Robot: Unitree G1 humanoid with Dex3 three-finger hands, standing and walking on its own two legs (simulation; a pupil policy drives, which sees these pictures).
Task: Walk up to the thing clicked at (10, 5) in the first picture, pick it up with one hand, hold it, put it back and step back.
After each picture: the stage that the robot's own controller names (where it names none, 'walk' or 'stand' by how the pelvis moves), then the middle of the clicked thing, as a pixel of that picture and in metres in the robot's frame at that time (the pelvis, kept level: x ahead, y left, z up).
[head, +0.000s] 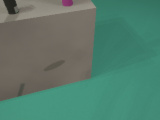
stand; (10, 3) +0.91 +0.47 +0.05
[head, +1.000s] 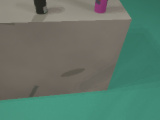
walk; (40, 2) +0.85 +0.26 +0.07
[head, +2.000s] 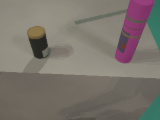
stand; (38, 43) +0.51 +0.21 +0.06
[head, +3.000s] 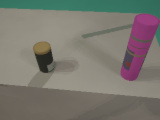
stand; (44, 57) +0.47 +0.20 +0.05
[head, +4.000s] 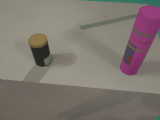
stand; (40, 50) +0.48 +0.20 +0.05
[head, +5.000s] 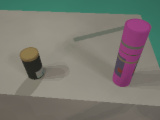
stand; (32, 63) +0.44 +0.23 +0.04
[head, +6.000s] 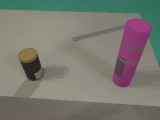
stand; (31, 64) +0.43 +0.23 +0.04
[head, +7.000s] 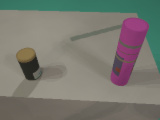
rise first; (29, 64) +0.43 +0.23 +0.04
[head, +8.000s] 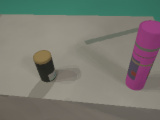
rise first; (45, 66) +0.43 +0.21 +0.05
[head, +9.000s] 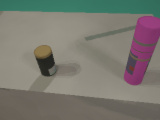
go down; (45, 61) +0.45 +0.21 +0.05
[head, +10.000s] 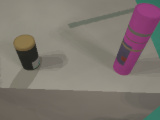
go down; (27, 53) +0.45 +0.20 +0.06
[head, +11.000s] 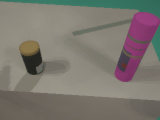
go down; (32, 58) +0.45 +0.20 +0.06
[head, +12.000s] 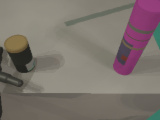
close in; (21, 54) +0.43 +0.21 +0.08
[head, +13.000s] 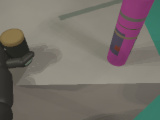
lift; (17, 49) +0.45 +0.21 +0.09
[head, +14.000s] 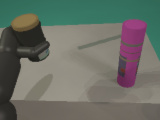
lift; (32, 39) +0.35 +0.16 +0.27
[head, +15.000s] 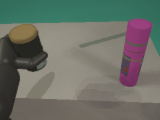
hold; (29, 49) +0.33 +0.17 +0.24
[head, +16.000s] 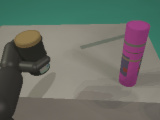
hold; (33, 53) +0.34 +0.17 +0.23
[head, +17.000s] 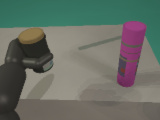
crouch; (37, 51) +0.35 +0.16 +0.23
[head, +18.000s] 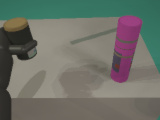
crouch; (21, 39) +0.42 +0.20 +0.21
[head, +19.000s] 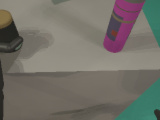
lower; (5, 32) +0.49 +0.21 +0.11
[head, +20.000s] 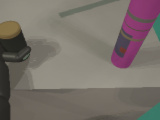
lower; (14, 42) +0.46 +0.21 +0.10
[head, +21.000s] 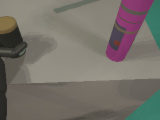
lower; (10, 38) +0.47 +0.21 +0.10
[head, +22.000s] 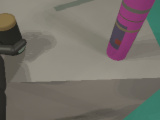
lower; (9, 35) +0.48 +0.21 +0.10
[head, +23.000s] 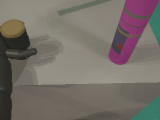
open; (18, 41) +0.47 +0.20 +0.10
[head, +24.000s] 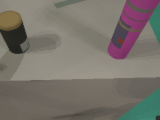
sink last; (14, 33) +0.47 +0.20 +0.10
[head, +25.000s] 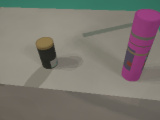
sink last; (47, 53) +0.48 +0.20 +0.07
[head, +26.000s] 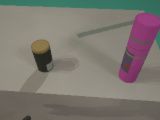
stand; (43, 56) +0.46 +0.19 +0.05
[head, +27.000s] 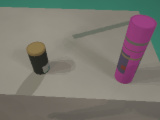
stand; (38, 58) +0.45 +0.20 +0.05
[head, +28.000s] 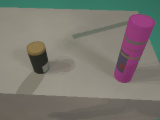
stand; (38, 58) +0.46 +0.20 +0.05
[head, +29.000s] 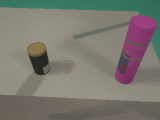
stand; (39, 59) +0.45 +0.20 +0.05
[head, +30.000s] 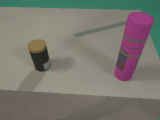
walk; (40, 56) +0.47 +0.20 +0.05
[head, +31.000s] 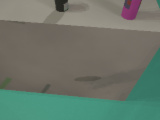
walk; out of the picture +0.76 +0.15 +0.07
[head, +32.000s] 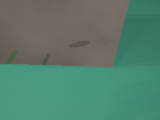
stand; out of the picture +1.14 +0.26 +0.07
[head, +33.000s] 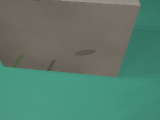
stand; out of the picture +1.12 +0.18 +0.06
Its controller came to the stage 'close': yes
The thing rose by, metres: 0.21
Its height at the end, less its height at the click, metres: +0.00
